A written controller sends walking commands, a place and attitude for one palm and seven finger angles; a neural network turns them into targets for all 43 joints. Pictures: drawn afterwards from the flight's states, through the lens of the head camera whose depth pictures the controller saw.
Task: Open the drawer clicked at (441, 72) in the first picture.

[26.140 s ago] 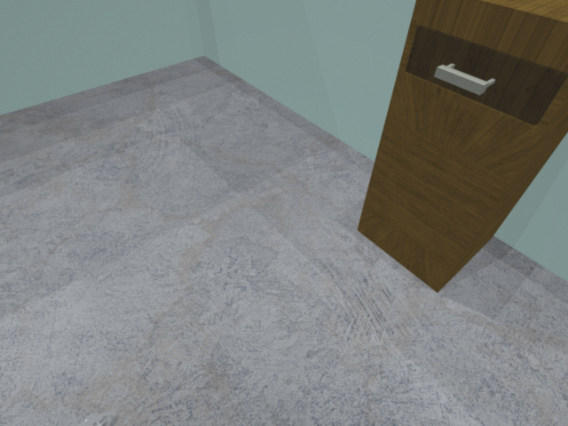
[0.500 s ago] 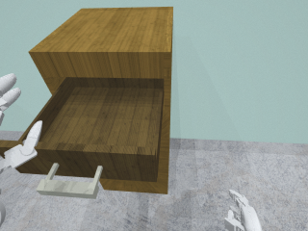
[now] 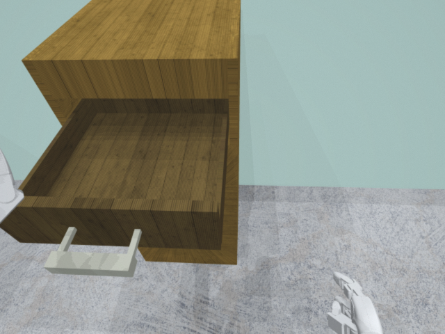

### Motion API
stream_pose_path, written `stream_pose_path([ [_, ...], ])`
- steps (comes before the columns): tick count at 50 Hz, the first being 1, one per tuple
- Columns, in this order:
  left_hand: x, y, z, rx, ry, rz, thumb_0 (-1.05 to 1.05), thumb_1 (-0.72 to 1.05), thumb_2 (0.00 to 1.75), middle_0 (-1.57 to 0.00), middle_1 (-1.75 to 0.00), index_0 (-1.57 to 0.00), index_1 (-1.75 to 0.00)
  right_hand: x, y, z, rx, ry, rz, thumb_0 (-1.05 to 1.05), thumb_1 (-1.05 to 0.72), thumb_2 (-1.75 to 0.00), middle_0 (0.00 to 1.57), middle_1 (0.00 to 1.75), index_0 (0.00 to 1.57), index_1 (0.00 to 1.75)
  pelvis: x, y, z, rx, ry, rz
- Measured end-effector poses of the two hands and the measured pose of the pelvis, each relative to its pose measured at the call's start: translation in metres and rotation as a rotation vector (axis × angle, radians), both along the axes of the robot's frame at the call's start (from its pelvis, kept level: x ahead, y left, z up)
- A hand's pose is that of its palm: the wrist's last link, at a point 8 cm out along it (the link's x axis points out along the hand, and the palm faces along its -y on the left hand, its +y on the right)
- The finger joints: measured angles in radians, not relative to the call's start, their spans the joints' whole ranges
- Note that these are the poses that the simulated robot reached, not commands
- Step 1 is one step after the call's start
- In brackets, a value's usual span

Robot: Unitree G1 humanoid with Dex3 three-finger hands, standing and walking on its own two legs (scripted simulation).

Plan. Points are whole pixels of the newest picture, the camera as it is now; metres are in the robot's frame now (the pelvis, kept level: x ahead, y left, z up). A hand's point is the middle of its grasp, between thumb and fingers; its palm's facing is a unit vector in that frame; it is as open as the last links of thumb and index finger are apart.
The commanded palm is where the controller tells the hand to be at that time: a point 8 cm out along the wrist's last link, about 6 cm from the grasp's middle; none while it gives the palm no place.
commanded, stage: step back with the hand held close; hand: left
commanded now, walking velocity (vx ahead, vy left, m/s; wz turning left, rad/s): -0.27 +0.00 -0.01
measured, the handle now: (97, 249) +0.23 +0.23 +0.07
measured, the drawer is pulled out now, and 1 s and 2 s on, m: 0.29 0.29 0.29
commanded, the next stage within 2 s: stop stepping back and stand still in 0.92 s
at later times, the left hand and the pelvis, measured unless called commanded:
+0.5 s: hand out of the picture +0.12 +0.27 +0.26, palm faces +0.54 -0.72 -0.43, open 7.4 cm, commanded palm +0.06 +0.31 +0.26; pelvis -0.07 +0.03 -0.02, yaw +0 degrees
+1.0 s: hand out of the picture +0.03 +0.23 +0.26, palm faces +0.44 -0.75 -0.50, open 7.4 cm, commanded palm -0.05 +0.29 +0.26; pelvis -0.20 +0.02 -0.02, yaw -3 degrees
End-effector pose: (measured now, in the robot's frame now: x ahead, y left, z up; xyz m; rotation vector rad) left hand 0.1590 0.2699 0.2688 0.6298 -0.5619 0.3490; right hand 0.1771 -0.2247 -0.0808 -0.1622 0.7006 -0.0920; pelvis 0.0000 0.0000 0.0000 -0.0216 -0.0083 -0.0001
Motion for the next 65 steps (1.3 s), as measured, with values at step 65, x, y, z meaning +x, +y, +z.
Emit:
stream_pose_path([
  [65, -0.271, 0.007, -0.004, 0.06, -0.038, -0.034, 0.01, 0.88, 0.9, -0.22, -0.3, -0.22, -0.3, -0.315, -0.034, 0.004, -0.125, 0.055, -0.142, 0.02, -0.91, -0.9, 0.2, 0.3, 0.2, 0.3, -0.263, 0.011, -0.006, 0.014, 0.049, 0.006],
])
